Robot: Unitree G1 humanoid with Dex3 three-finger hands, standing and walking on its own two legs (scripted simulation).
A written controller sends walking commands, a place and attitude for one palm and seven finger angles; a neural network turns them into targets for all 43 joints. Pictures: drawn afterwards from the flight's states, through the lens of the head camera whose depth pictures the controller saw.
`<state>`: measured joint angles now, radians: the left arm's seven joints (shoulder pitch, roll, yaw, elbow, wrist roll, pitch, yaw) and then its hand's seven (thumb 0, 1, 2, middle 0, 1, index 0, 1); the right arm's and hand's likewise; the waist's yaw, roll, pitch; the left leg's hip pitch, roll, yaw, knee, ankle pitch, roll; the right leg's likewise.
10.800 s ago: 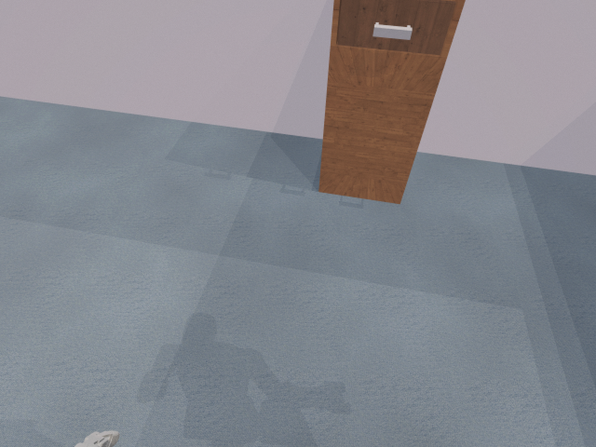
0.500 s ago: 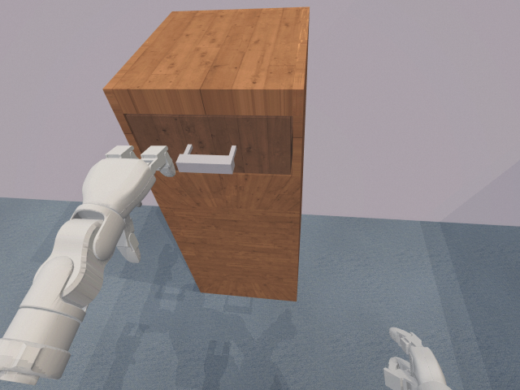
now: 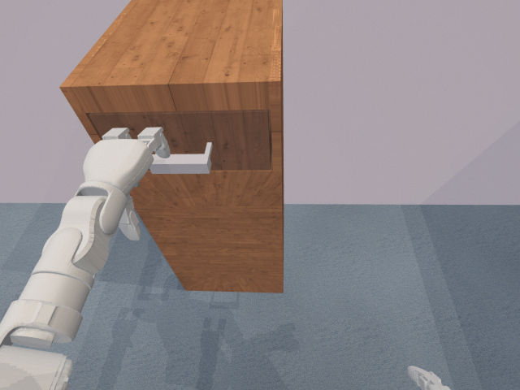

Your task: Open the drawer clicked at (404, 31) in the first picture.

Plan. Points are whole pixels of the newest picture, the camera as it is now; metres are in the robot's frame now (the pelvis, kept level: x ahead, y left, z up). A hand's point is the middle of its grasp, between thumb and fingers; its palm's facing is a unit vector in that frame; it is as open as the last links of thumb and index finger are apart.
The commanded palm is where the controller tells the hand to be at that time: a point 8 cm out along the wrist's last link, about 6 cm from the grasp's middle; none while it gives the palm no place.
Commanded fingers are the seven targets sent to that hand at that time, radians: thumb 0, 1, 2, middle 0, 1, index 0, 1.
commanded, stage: move the hooked fingers above the handle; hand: left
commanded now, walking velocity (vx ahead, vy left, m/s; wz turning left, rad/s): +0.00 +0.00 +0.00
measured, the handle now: (182, 155) +0.54 +0.22 +0.03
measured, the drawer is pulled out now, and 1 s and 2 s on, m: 0.00 0.00 0.00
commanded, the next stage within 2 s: lower the fingers behind the handle in 1.56 s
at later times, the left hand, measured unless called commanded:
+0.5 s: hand (163, 165) +0.44 +0.21 +0.10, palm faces +0.00 +0.00 -1.00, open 13.8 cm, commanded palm +0.43 +0.21 +0.16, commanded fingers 0.00 -0.50 0.30 -0.30 -1.20 -0.30 -1.20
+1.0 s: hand (181, 151) +0.49 +0.19 +0.09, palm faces +0.00 -0.02 -1.00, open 13.8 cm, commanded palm +0.46 +0.21 +0.15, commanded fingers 0.00 -0.50 0.30 -0.30 -1.20 -0.30 -1.20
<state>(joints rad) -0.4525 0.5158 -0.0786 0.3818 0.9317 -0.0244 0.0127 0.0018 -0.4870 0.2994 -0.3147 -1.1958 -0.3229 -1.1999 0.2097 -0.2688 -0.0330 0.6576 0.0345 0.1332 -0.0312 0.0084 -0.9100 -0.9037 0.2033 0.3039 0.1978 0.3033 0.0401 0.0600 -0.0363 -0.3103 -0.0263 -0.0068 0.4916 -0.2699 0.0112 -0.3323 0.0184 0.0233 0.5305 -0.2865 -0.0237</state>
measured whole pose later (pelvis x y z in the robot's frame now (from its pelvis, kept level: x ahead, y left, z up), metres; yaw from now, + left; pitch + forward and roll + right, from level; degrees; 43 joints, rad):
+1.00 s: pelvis +0.01 +0.00 -0.01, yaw -2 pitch +12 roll +1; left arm -0.81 0.48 -0.06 0.88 1.03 -0.04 0.14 0.00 -0.49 0.30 -0.31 -1.20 -0.32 -1.20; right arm 0.36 -0.27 -0.07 0.69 0.02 0.15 -0.02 0.01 -0.91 -0.90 0.20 0.30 0.20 0.30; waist -0.07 0.05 -0.10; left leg -0.48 0.00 0.02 0.59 -0.32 0.01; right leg -0.51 0.04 0.05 0.61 -0.31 -0.03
